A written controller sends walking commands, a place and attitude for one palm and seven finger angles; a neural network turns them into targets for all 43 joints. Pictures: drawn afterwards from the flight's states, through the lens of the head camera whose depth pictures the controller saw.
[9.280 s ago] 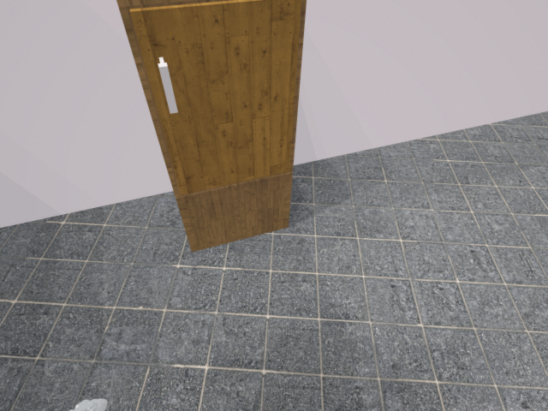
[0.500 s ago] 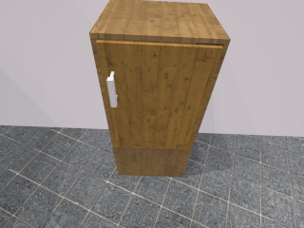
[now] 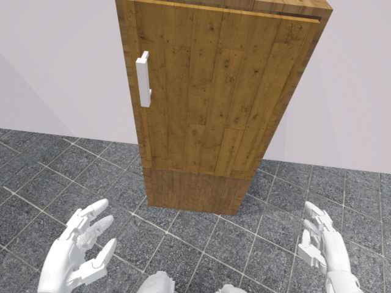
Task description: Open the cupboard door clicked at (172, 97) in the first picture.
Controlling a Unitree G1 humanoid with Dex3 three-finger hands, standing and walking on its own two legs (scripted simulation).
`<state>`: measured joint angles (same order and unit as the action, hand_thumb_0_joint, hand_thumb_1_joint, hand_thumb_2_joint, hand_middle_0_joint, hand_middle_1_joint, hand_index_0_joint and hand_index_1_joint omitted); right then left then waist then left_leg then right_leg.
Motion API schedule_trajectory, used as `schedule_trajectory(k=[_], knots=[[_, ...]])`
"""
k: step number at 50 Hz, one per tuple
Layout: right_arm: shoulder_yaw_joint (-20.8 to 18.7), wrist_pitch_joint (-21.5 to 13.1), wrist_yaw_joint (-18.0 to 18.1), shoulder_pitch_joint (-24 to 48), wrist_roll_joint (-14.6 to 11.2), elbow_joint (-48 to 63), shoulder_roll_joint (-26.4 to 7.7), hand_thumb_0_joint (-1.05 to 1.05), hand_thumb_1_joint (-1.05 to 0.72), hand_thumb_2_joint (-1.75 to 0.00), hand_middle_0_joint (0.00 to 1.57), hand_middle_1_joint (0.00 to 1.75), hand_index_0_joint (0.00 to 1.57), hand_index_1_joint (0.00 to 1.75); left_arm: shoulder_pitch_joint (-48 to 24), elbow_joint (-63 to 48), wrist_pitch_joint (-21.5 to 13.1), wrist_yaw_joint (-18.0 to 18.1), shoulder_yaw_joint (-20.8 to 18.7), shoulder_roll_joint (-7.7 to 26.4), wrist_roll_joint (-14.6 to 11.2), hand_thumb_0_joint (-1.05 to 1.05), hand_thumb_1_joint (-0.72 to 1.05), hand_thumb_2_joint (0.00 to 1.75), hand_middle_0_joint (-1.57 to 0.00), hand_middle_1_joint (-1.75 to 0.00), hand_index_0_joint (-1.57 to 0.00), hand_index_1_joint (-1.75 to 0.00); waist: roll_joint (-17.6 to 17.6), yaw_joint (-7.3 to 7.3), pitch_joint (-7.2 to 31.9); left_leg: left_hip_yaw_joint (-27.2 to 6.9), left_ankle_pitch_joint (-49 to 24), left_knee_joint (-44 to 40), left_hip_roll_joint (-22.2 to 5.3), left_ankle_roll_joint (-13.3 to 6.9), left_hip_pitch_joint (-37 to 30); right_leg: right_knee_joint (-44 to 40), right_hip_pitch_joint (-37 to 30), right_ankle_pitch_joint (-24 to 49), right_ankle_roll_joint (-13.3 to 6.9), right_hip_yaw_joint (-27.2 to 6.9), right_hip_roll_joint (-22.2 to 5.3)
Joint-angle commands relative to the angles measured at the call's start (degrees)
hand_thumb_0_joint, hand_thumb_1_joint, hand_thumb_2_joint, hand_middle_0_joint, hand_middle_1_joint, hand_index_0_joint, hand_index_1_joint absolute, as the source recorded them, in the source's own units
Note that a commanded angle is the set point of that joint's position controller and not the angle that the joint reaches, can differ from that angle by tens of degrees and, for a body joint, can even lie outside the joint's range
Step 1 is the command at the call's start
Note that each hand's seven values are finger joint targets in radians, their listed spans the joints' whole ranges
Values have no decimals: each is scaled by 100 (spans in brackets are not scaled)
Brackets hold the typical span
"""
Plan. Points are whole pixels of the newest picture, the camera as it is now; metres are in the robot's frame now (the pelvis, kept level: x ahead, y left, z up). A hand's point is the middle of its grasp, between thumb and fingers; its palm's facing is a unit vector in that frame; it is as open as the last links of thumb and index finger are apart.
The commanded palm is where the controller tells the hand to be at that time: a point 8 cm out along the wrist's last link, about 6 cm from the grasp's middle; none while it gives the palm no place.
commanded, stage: raise the hand with hooked fingers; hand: left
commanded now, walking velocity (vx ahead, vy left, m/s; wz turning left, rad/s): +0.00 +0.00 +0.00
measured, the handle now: (145, 79) +0.58 +0.18 +0.12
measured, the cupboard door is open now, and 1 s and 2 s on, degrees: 0 0 0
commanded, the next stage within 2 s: move the hooked fingers beside the handle in 1.66 s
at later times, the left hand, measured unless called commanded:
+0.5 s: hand (82, 205) +0.25 +0.23 +0.08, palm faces +0.01 -1.00 -0.07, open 11.7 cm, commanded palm +0.22 +0.28 +0.08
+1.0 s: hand (61, 171) +0.29 +0.27 +0.12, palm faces +0.02 -1.00 -0.05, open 13.9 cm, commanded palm +0.27 +0.32 +0.12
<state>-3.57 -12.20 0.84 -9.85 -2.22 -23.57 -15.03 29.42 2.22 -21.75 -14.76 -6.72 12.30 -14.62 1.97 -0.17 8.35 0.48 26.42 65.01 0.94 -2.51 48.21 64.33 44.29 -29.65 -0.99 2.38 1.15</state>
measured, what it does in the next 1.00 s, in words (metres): stands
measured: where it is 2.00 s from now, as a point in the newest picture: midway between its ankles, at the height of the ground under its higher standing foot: outside the picture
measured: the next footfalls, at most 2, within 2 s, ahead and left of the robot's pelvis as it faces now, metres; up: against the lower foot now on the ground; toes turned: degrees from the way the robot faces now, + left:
none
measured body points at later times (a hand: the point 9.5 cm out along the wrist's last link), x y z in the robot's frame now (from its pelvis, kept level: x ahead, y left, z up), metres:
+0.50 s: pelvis +0.04 -0.01 +0.01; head +0.09 +0.00 +0.46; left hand +0.24 +0.28 +0.09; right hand +0.19 -0.26 -0.07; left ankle +0.06 +0.09 -0.65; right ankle +0.03 -0.11 -0.65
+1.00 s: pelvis +0.03 +0.00 +0.04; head +0.06 +0.01 +0.49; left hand +0.28 +0.32 +0.12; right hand +0.20 -0.23 -0.03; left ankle +0.06 +0.09 -0.65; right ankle +0.03 -0.11 -0.65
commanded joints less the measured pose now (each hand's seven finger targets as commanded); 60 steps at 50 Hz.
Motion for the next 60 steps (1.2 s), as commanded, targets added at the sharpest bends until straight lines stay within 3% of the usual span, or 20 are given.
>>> schedule_trajectory(k=[1, 4, 6, 9, 11, 13, 16, 20, 23, 28, 30, 36, 38, 39, 47, 50, 57, 60], knots=[[-34, -120, 137, -118, 123, 632, -547, 0, -90, -90, 20, 30, 20, 30, -829, -2920, -963, 256, -614, 906, -191, 0, 36, 67, -24, -64, -24, -64, -922, 151, 711, -470, -578, -925, -121, 71, -856, -1010, 201, 600, -146, -86, 174], [32, -251, 155, -208, 135, 282, -610, 0, -90, -90, 20, 30, 20, 30, -976, -2440, -1179, -98, -343, 788, -154, 0, 29, 64, -24, -69, -24, -69, -1134, 392, 634, -526, -726, -634, -157, 78, -891, -963, 610, 693, -119, -29, 171], [62, -311, 203, -193, 94, 195, -689, 0, -90, -90, 20, 30, 20, 30, -906, -1920, -908, -464, -362, 825, -252, 0, 25, 62, -25, -72, -25, -72, -878, 424, 613, -555, -700, -585, -157, 52, -777, -1044, 545, 697, -107, -61, 207], [22, -291, 270, -151, -11, 224, -689, 0, -90, -90, 20, 30, 20, 30, -549, -1549, -234, -848, -960, 1242, -393, 0, 18, 59, -25, -76, -25, -76, -476, 175, 1195, -404, -1016, -652, -112, 36, -712, -1302, -231, 970, -54, -217, 119], [22, -248, 302, -34, -35, 222, -640, 0, -90, -90, 20, 30, 20, 30, -403, -1387, 161, -929, -1490, 1501, -599, 0, 13, 57, -25, -80, -25, -80, -512, -84, 1485, -362, -1464, -688, -78, 51, -789, -1311, -731, 1439, -52, -257, 108], [28, -214, 310, -6, -38, 284, -541, 0, -90, -90, 20, 30, 20, 30, -318, -1660, 293, -883, -1628, 1407, -764, 0, 8, 55, -26, -82, -26, -82, -399, -160, 1676, -349, -1820, -854, -84, 74, -1020, -1334, -1044, 1964, 1, -176, 60], [40, -218, 303, 21, 9, 200, -470, 0, -90, -90, 20, 30, 20, 30, -342, -1529, 204, -697, -1851, 1463, -835, 0, 1, 52, -26, -87, -26, -87, -218, -221, 1477, -386, -2046, -918, -91, 106, -984, -1284, -1117, 2373, 19, -115, 65], [26, -256, 246, -134, 5, 152, -560, 0, -90, -90, 20, 30, 20, 30, -456, -1334, -82, -714, -1604, 1271, -790, 0, -8, 48, -27, -93, -27, -93, -323, -41, 1189, -355, -1911, -1050, -84, 116, -1076, -1332, -806, 2165, 36, -34, 45], [7, -273, 262, -256, -25, 173, -663, 0, -90, -90, 20, 30, 20, 30, -653, -1074, -102, -876, -1649, 1377, -835, 0, -15, 45, -27, -98, -27, -98, -220, 8, 1105, -312, -1792, -1092, -75, 104, -1046, -1448, -811, 2038, 47, -114, 28], [33, -322, 304, -355, -51, 205, -743, 0, -90, -90, 20, 30, 20, 30, -1212, -1214, -165, -922, -1815, 1733, -879, 0, -27, 40, -28, -105, -28, -105, -581, -9, 1127, -295, -1732, -1334, -89, 87, -1390, -1594, -856, 1750, -23, -73, 63], [63, -316, 324, -355, -64, 202, -773, 0, -90, -90, 20, 30, 20, 30, -1421, -1142, -171, -880, -1835, 1810, -869, 0, -31, 38, -29, -108, -29, -108, -615, 18, 964, -317, -1536, -1455, -106, 89, -1436, -1674, -785, 1471, -40, -26, 82], [156, -282, 353, -393, -82, 241, -852, 0, -90, -90, 20, 30, 20, 30, -2088, -720, 70, -915, -1864, 2022, -848, 0, -45, 32, -30, -117, -30, -117, -909, 8, 777, -386, -1353, -1743, -111, 102, -1664, -1850, -887, 1279, -108, 26, 129], [172, -251, 366, -405, -102, 257, -869, 0, -90, -90, 20, 30, 20, 30, -2292, -505, 211, -977, -1865, 2061, -836, 0, -50, 30, -30, -120, -30, -120, -730, 51, 743, -378, -1202, -1834, -129, 98, -1701, -1963, -876, 1182, -67, 35, 121], [185, -250, 378, -382, -111, 255, -866, 0, -90, -90, 20, 30, 20, 30, -2458, -487, 247, -1009, -1838, 2079, -827, 0, -50, 30, -30, -120, -30, -120, -840, 45, 754, -377, -1163, -1870, -121, 97, -1761, -2000, -903, 1146, -72, 20, 116], [270, -215, 447, -378, -117, 214, -905, 0, -90, -90, 20, 30, 20, 30, -3542, 185, 502, -1259, -2046, 2446, -848, 0, -50, 30, -30, -120, -30, -120, -637, 46, 728, -402, -1125, -2071, -117, 88, -1931, -2215, -1115, 1117, -89, -5, 136], [286, -222, 466, -373, -123, 185, -908, 0, -90, -90, 20, 30, 20, 30, -3838, 379, 552, -1340, -2053, 2533, -809, 0, -50, 30, -30, -120, -30, -120, -782, 40, 699, -428, -1105, -2169, -121, 91, -2042, -2255, -1096, 1112, -98, 19, 125], [294, -184, 497, -441, -123, 112, -945, 0, -90, -90, 20, 30, 20, 30, -4491, 756, 662, -1447, -2285, 2916, -791, 0, -50, 30, -30, -120, -30, -120, -759, 25, 856, -441, -1269, -2319, -125, 92, -2288, -2349, -1278, 1258, -114, 21, 138], [273, -178, 492, -482, -140, 114, -947, 0, -90, -90, 20, 30, 20, 30, -4325, 1031, 724, -1512, -2165, 2728, -808, 0, -50, 30, -30, -120, -30, -120, -702, 14, 828, -445, -1312, -2362, -117, 92, -2346, -2378, -1246, 1325, -104, 46, 134]])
